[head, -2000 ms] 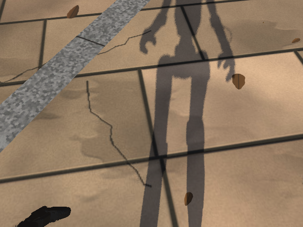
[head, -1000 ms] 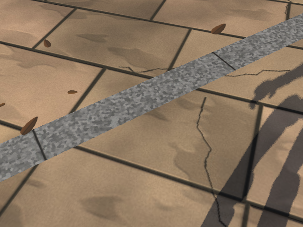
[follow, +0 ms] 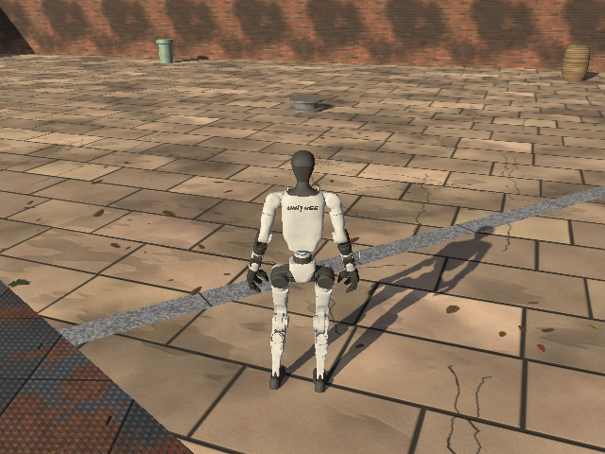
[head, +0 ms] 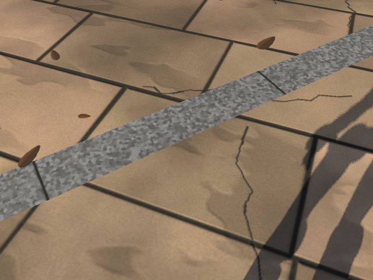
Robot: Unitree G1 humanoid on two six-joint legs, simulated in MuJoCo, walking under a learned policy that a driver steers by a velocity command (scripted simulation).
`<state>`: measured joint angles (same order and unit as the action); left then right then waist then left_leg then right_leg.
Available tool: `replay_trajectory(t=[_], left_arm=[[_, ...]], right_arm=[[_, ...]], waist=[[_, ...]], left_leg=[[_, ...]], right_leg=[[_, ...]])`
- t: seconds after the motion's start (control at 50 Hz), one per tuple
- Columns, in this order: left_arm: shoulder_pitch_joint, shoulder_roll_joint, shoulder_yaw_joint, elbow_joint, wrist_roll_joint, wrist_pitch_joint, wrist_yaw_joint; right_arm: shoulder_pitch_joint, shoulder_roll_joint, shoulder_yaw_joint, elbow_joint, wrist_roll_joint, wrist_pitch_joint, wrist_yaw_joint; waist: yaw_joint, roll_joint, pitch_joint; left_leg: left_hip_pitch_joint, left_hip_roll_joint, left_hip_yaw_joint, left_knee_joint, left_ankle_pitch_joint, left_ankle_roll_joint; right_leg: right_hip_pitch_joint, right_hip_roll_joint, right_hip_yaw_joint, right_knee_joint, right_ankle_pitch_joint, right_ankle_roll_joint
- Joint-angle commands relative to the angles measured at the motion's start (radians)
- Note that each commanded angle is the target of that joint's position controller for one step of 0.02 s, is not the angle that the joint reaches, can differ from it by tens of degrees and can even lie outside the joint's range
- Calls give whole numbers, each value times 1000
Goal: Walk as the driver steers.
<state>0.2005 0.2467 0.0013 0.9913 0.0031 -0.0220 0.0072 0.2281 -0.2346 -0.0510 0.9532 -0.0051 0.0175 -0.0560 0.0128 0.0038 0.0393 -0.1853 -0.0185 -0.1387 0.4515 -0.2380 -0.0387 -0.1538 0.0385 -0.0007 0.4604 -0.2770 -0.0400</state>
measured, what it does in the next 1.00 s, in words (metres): walks ahead, turning right: left foot, then right foot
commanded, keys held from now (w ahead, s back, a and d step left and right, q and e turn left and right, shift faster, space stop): w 0.42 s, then w+e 0.58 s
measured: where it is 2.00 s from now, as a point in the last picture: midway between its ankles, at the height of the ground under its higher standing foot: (242, 193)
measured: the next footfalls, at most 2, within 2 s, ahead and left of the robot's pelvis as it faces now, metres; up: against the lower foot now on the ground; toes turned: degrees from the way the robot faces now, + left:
left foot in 0.34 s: +0.12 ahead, +0.16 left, +0.00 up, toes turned +1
right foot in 0.82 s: +0.47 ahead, -0.07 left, +0.00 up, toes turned -12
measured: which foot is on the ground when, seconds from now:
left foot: down 0.00-0.06, up 0.08-0.32, down 0.34-0.84, up 0.86-1.00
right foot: down 0.00-0.34, up 0.36-0.80, down 0.82-1.00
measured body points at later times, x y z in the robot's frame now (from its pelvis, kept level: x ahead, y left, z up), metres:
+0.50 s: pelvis +0.12 +0.07 +0.01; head +0.13 +0.09 +0.46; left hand +0.21 +0.34 -0.13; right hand +0.13 -0.19 -0.12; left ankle +0.08 +0.16 -0.74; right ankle +0.11 -0.08 -0.66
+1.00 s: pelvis +0.40 +0.00 +0.00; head +0.43 +0.00 +0.45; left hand +0.57 +0.24 -0.12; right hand +0.44 -0.29 -0.12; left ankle +0.39 +0.17 -0.65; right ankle +0.43 -0.06 -0.74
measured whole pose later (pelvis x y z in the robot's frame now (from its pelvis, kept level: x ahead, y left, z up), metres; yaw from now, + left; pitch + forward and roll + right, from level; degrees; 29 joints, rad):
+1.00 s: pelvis +0.40 +0.00 +0.00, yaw -16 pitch +1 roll -1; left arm 0.23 0.28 0.06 0.79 -0.01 -0.07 -0.04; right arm 0.20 -0.28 -0.03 0.84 0.00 -0.13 -0.01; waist 0.01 0.02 0.05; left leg -0.49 0.08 -0.07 1.19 -0.33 0.01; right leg -0.29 0.14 0.00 0.41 -0.13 -0.11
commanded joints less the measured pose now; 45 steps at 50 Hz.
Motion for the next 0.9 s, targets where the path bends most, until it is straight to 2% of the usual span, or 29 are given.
replay_trajectory(t=[0.02, 0.04, 0.06, 0.08, 0.1, 0.14, 0.18, 0.24, 0.28, 0.32, 0.34, 0.36, 0.38, 0.4, 0.44, 0.46, 0.48, 0.56, 0.62, 0.7, 0.72, 0.76, 0.78, 0.8, 0.82, 0.84, 0.86, 0.88, 0.9], left_arm=[[27, 113, 20, -17, 0, -7, 6], [35, 128, 25, -12, -6, -3, 10], [48, 167, 38, -10, -13, 1, 15], [77, 201, 48, -6, -19, 1, 19], [92, 229, 59, -6, -20, -4, 24], [111, 220, 65, -9, -9, -25, 27], [97, 193, 64, -25, -25, -35, 22], [86, 208, 70, -36, -34, -31, 17], [78, 218, 73, -39, -41, -20, 13], [78, 168, 54, -44, -32, -24, 6], [50, 94, 30, -65, -16, -32, -4], [43, 40, 17, -125, -17, -54, -2], [28, 125, 37, -131, -45, -69, -2], [23, 158, 45, -134, -62, -81, -8], [34, 159, 54, -114, -41, -86, -12], [33, 155, 58, -110, -35, -80, -18], [36, 130, 55, -107, -35, -73, -25], [-45, 83, 48, -149, -34, -52, -28], [-148, 59, 37, -201, -26, -54, -35], [-256, 42, 25, -265, -26, -56, -61], [-265, 47, 27, -279, -27, -58, -68], [-240, 76, 41, -296, -28, -60, -82], [-187, 101, 55, -292, -29, -56, -85], [-69, 140, 77, -268, -33, -52, -85], [91, 194, 109, -231, -35, -47, -76], [228, 278, 135, -208, -30, -30, -50], [192, 310, 136, -235, -27, -33, -48], [193, 226, 116, -227, -19, -38, -43], [147, 189, 106, -232, -14, -48, -39]], right_arm=[[26, -95, -15, -4, 1, -10, -4], [23, -90, -14, 4, 5, -10, -5], [7, -92, -14, 0, 11, -14, -4], [-28, -97, -13, -18, 15, -25, -1], [-75, -100, -10, -42, 20, -44, 6], [-103, -113, -15, -52, 29, -73, 23], [-84, -109, -16, -42, 33, -94, 40], [-99, -79, -9, -33, 32, -115, 56], [-13, -79, -14, 9, 36, -115, 61], [134, -116, -34, 61, 42, -105, 52], [237, -182, -51, 74, 39, -105, 42], [337, -308, -71, 88, 22, -111, 53], [270, -233, -47, 80, 10, -128, 63], [176, -178, -28, 49, 12, -140, 69], [76, -135, -9, 15, 12, -142, 77], [72, -107, 0, 15, 6, -137, 76], [92, -114, 0, 23, 0, -134, 72], [148, -133, -2, 44, -13, -131, 51], [131, -147, 1, 30, -8, -133, 38], [197, -154, -1, 51, 6, -121, 31], [196, -160, -4, 49, 7, -113, 31], [167, -190, -12, 29, 5, -96, 25], [157, -204, -17, 18, 2, -86, 19], [146, -214, -20, 4, -6, -72, 14], [132, -219, -19, -13, -4, -66, 11], [157, -185, -3, -46, -23, -80, 15], [243, -44, 38, -80, -14, -121, 45], [117, -161, 10, -104, 22, -168, 62], [32, -190, 2, -146, 52, -187, 66]], waist=[[2, -17, -35], [7, -42, -19], [20, -95, 9], [35, -146, 48], [48, -170, 97], [53, -138, 133], [34, -96, 107], [23, -108, 51], [-27, -102, 22], [-98, -64, -20], [-144, 104, -49], [-142, 325, -105], [-112, 185, -44], [-77, 141, 36], [-36, 100, 59], [-29, 97, 56], [-29, 116, 50], [-48, 58, 65], [-64, 61, 79], [-87, 36, 107], [-79, 39, 102], [-36, 71, 48], [-1, 97, -3], [60, 114, -79], [143, 94, -165], [164, -67, -280], [58, -270, -411], [120, -144, -376], [100, -97, -225]], left_leg=[[30, 11, 9, -35, 110, 18], [-3, -18, 43, 1, -17, 22], [-79, -49, 88, 79, -153, 25], [-184, -46, 114, 165, -205, 30], [-256, -1, 115, 256, -195, 37], [-409, 70, 78, 427, -246, 49], [-452, 106, 84, 397, -230, 61], [-238, 67, 162, 180, -120, 51], [-9, 14, 225, 51, 43, 41], [213, 1, 206, 12, 27, 54], [315, 177, -46, -112, -112, 115], [417, 402, -513, -270, -322, 277], [342, 437, -592, -304, -471, 322], [288, 394, -475, -309, -447, 287], [228, 307, -254, -319, -194, 221], [200, 268, -149, -328, -72, 188], [181, 250, -81, -331, 28, 180], [161, 228, 83, -345, 265, 191], [108, 209, 184, -382, 292, 178], [208, 251, 246, -352, 394, 172], [253, 264, 258, -321, 471, 168], [324, 280, 287, -198, 817, 150], [350, 284, 300, -94, 1006, 140], [340, 278, 311, 72, 1117, 129], [221, 246, 323, 299, 1054, 103], [-50, 176, 325, 629, 601, 70], [-458, -62, 169, 987, -296, 20], [-567, -4, -5, 1041, -278, 60], [-607, 44, 13, 988, -192, 86]], right_leg=[[-34, -78, 87, -130, 7, -20], [-39, -82, 110, -157, -168, -37], [-39, -122, 181, -200, -352, -75], [-27, -218, 313, -271, -501, -132], [-45, -322, 441, -333, -543, -190], [16, -398, 524, -367, -431, -243], [96, -367, 445, -354, -312, -213], [25, -260, 250, -317, -138, -162], [-106, -221, 181, -254, -128, -148], [-235, -174, 136, -108, -103, -108], [-342, -86, 29, 210, -85, -40], [-560, 26, -8, 516, -277, -6], [-642, -37, 94, 690, -278, -23], [-695, -89, 110, 727, -171, -48], [-658, -146, 94, 673, -7, -46], [-613, -162, 89, 638, 49, -39], [-586, -162, 77, 621, 91, -27], [-624, -124, 91, 488, 214, 14], [-543, -108, 22, 283, 350, 20], [-534, -96, -27, 156, 356, -15], [-535, -89, -37, 139, 324, -31], [-465, -43, -86, 138, 233, -69], [-393, -9, -112, 154, 181, -89], [-255, 29, -128, 158, 151, -112], [-5, 46, -95, 102, 188, -151], [307, -141, 204, 92, 144, -216], [597, -388, 831, -89, -80, -437], [569, -358, 824, -181, -126, -378], [430, -324, 655, -194, -66, -325]])
Keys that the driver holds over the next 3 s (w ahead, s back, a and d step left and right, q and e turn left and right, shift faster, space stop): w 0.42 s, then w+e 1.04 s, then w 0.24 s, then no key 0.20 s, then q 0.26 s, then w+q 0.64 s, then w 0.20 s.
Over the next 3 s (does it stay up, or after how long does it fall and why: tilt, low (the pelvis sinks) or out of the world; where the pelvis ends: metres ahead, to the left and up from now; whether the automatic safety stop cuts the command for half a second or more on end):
stays up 1.19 -0.34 0.00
